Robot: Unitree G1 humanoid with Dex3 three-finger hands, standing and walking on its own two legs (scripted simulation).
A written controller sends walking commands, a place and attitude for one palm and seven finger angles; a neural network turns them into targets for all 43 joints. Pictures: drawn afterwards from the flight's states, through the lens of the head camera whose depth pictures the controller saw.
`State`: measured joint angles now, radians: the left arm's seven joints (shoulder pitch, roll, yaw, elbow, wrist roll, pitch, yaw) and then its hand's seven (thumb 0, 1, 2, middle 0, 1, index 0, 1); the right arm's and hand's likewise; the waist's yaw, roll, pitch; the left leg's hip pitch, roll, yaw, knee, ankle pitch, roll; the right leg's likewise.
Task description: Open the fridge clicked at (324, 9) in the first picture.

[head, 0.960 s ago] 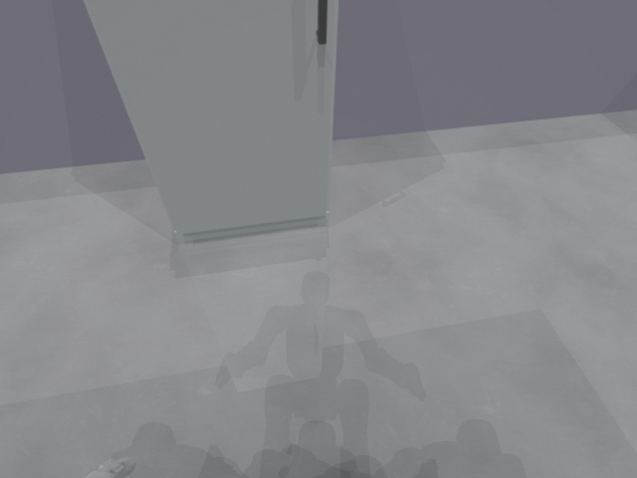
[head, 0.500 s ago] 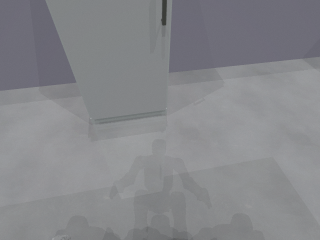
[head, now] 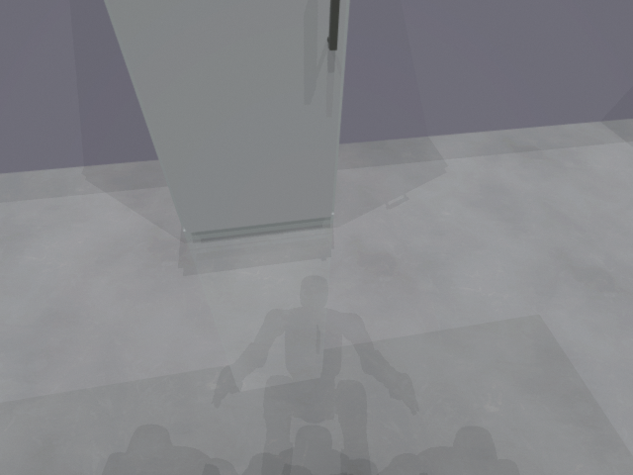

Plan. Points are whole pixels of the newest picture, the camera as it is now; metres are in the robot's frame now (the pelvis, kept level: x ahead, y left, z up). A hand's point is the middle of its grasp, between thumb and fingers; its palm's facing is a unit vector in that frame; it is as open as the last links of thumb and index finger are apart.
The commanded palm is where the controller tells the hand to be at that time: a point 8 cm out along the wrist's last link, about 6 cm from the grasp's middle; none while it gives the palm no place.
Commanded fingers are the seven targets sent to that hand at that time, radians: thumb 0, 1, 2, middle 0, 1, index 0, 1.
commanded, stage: look at it before walking up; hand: right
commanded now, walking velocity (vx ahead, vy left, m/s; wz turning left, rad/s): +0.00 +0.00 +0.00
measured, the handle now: out of the picture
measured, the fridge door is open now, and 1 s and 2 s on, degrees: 0 0 0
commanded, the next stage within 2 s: walk to a spot facing it in 0.58 s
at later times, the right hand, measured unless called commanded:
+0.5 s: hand out of the picture +0.08 -0.25 -0.16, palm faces -0.04 +0.94 -0.33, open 7.4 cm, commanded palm none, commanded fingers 0.00 -0.90 -0.90 0.20 0.30 0.20 0.30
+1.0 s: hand out of the picture +0.04 -0.22 -0.20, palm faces +0.02 +0.98 -0.18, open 7.4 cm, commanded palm none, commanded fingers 0.00 -0.90 -0.90 0.20 0.30 0.20 0.30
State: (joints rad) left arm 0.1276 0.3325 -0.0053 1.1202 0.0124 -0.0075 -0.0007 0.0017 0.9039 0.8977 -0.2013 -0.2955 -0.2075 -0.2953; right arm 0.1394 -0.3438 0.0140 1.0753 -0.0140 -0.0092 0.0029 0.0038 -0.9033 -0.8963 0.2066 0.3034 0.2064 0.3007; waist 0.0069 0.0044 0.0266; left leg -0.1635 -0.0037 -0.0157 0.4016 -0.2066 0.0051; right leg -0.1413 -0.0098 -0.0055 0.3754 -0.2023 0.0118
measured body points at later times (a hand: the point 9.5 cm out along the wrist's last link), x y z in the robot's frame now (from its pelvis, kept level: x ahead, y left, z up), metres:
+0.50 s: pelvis +0.01 +0.00 +0.00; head +0.01 +0.00 +0.45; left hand +0.09 +0.30 -0.13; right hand +0.09 -0.29 -0.13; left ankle +0.01 +0.12 -0.74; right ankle +0.00 -0.13 -0.74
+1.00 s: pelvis +0.06 -0.03 -0.02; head +0.05 -0.04 +0.43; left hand +0.06 +0.23 -0.16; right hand +0.04 -0.27 -0.18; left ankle +0.01 +0.11 -0.74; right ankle +0.00 -0.13 -0.75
